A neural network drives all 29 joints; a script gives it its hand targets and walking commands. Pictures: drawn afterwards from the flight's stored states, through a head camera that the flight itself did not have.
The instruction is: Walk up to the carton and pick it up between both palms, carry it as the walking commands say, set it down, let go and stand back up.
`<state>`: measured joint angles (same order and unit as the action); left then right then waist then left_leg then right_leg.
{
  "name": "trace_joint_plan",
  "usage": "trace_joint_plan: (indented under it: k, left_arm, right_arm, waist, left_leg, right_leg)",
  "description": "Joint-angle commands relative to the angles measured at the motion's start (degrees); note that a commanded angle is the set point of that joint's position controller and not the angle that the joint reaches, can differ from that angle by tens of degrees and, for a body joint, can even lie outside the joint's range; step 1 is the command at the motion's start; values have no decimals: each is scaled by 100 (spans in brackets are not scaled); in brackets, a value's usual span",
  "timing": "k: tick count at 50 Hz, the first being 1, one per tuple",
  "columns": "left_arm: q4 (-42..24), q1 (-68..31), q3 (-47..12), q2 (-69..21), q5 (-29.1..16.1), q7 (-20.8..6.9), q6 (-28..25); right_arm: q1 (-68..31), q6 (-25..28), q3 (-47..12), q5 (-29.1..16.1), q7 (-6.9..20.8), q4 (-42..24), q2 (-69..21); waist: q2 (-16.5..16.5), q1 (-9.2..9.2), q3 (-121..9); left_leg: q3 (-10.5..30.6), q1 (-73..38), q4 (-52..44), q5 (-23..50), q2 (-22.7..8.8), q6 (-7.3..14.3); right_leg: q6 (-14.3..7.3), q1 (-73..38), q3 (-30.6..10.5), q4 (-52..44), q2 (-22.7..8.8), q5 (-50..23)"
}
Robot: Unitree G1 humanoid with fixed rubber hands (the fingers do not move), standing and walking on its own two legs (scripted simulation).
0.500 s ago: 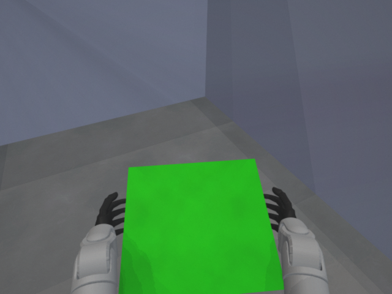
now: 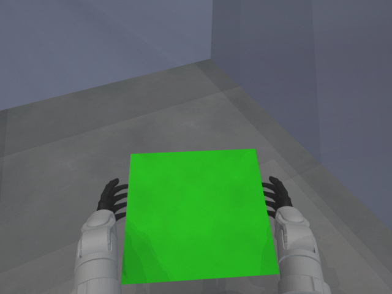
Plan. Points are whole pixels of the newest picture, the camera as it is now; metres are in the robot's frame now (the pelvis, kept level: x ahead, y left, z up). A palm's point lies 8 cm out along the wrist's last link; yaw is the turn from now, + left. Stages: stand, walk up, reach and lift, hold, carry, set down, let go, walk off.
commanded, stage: set down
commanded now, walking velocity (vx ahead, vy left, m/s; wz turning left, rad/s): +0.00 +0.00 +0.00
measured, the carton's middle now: (195, 216) +0.33 +0.01 -0.08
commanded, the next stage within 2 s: none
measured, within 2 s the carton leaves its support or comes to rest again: neither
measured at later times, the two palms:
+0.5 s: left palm (122, 223) +0.33 +0.19 -0.09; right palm (273, 220) +0.33 -0.19 -0.10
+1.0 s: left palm (133, 226) +0.36 +0.19 -0.18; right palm (265, 224) +0.36 -0.19 -0.18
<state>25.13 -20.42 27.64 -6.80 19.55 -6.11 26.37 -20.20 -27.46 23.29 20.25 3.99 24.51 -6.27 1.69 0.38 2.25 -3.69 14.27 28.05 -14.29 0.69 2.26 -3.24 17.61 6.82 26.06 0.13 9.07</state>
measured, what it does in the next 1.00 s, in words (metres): lowers itself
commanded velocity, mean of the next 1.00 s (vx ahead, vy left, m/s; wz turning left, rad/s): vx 0.00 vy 0.00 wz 0.00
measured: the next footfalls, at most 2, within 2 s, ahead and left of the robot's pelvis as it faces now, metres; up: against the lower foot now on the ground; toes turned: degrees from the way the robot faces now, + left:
none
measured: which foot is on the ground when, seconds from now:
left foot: down 0.00-1.00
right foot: down 0.00-1.00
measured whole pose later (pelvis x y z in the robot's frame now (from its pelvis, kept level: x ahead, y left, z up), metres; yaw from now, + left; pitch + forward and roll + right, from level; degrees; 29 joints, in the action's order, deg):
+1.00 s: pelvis -0.05 +0.00 -0.12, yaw -1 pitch +35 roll +1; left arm 25.7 -38.0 31.1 -4.3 13.2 -5.1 20.8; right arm -39.0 -22.1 25.7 13.5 4.1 27.4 0.3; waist 0.9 0.9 -8.4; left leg -5.4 79.2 68.4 -24.1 -0.7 3.2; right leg -4.3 82.8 5.6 64.8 -1.8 17.0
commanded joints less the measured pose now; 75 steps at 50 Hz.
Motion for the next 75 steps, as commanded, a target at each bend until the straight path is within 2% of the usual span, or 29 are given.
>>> trace_joint_plan:
  k: [1, 8, 18, 28, 37, 49, 63, 75]
  left_arm:
    - [379, -2861, -2640, -4102, -969, -1481, -286]
    - [460, -3105, -2725, -4072, -983, -1569, -550]
    - [321, -3401, -3057, -4354, -1134, -1590, -676]
    - [404, -3920, -3027, -4578, -1237, -1599, -593]
    - [446, -4394, -3013, -4620, -1365, -1608, -550]
    - [464, -4881, -3108, -4566, -1558, -1596, -528]
    - [614, -5474, -3102, -4333, -1720, -1569, -539]
    - [747, -6062, -3089, -4187, -1849, -1448, -534]
  right_arm:
    - [-2813, 365, -2690, -1002, 1320, 106, -4345]
    - [-3063, 608, -2766, -1036, 1297, 184, -4377]
    - [-3451, 766, -3013, -1292, 1474, 255, -4415]
    - [-3983, 698, -3002, -1379, 1666, 422, -4448]
    - [-4335, 648, -2966, -1450, 1738, 504, -4401]
    - [-4838, 621, -3140, -1698, 1680, 437, -4343]
    - [-5462, 621, -3082, -1865, 1515, 561, -4149]
    - [-6114, 626, -3024, -2030, 1444, 720, -3935]
  waist:
    - [-230, -47, -1916]
    - [-218, -31, -2635]
    - [-159, 42, -3719]
    - [-231, 45, -4214]
    - [-252, 8, -4756]
    - [-299, 62, -5654]
    - [-276, -1, -6247]
    - [-272, -27, -6605]
  left_leg:
    - [909, 1110, -267, 496, 239, 137]
    - [946, 1772, 294, 529, 324, 182]
    - [967, 2669, 1087, 699, 362, 111]
    - [984, 3506, 1842, 257, 388, 67]
    - [951, 4305, 2500, 163, 428, 12]
    - [810, 5511, 3309, 157, 520, -62]
    - [659, 6961, 4150, -117, 568, -97]
    - [586, 7750, 4820, -330, 576, -106]
  right_leg:
    - [69, -1576, -1237, 163, 117, -995]
    - [61, -1005, -1290, 729, 141, -1168]
    - [-6, -29, -1393, 1592, 275, -1362]
    - [-62, 1264, -1392, 2284, 392, -590]
    - [-72, 2125, -1354, 2920, 481, -416]
    - [12, 2771, -1291, 3720, 542, -516]
    - [99, 3322, -1262, 4538, 511, -456]
    - [117, 4024, -1182, 5233, 514, -195]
